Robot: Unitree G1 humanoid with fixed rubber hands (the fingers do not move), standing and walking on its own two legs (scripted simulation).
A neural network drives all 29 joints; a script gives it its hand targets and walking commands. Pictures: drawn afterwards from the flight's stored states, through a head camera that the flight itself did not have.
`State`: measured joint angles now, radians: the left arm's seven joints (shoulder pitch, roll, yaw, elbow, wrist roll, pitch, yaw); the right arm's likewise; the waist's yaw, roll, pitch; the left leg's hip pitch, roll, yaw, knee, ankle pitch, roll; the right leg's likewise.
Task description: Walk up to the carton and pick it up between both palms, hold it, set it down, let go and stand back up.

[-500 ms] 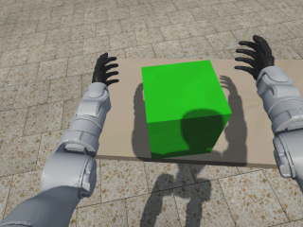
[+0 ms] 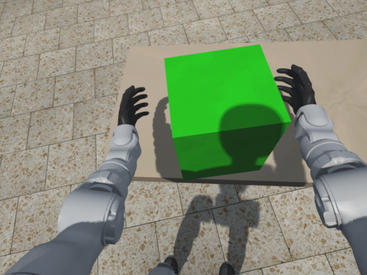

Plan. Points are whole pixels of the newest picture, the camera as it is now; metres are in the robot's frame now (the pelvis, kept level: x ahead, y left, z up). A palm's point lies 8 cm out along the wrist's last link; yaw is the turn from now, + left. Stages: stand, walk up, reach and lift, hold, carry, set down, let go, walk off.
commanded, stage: reach and lift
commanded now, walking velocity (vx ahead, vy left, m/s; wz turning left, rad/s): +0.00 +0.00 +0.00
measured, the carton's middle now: (217, 120) +0.47 +0.01 -0.02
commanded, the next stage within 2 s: none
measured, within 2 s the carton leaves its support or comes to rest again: neither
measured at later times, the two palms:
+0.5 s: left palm (138, 129) +0.42 +0.19 +0.00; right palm (288, 108) +0.49 -0.15 +0.02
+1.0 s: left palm (147, 127) +0.42 +0.16 +0.01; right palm (283, 113) +0.47 -0.13 +0.03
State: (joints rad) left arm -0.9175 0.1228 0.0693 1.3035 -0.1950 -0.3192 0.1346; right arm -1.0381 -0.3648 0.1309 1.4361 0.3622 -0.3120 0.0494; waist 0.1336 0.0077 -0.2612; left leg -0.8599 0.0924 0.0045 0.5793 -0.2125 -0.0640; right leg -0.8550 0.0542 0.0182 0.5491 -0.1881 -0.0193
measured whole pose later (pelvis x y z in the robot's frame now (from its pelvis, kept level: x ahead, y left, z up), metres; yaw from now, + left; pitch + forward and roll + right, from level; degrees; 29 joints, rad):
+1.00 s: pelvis +0.00 +0.00 +0.01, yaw -1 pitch +26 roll +0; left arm -0.85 -0.08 0.49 1.12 0.23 -0.33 0.20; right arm -0.98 -0.16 -0.36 1.29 -0.21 -0.33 -0.01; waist 0.11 0.01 -0.17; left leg -0.77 0.08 0.05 0.51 -0.18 -0.05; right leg -0.79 0.04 0.05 0.51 -0.17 -0.01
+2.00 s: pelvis +0.02 +0.00 +0.02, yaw +1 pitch +23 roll +0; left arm -0.72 -0.13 0.56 0.99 0.38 -0.40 0.15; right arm -0.86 -0.06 -0.59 1.23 -0.44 -0.47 0.00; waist 0.05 -0.01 -0.12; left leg -0.62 0.09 0.07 0.38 -0.16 -0.05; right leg -0.63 0.03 -0.01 0.39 -0.16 -0.02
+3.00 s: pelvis +0.01 +0.00 +0.01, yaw +1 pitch +29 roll +0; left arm -0.76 -0.08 0.46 1.18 0.18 -0.55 0.18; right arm -0.96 -0.16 -0.41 1.52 -0.33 -0.65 -0.09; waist 0.06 0.01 -0.23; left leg -0.79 0.09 0.06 0.44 -0.15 -0.05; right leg -0.79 0.02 -0.04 0.44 -0.15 -0.03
